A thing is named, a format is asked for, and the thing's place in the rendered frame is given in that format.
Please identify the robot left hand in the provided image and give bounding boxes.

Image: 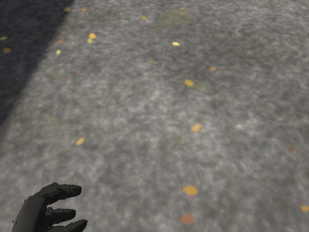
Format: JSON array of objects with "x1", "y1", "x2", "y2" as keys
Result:
[{"x1": 12, "y1": 182, "x2": 88, "y2": 232}]

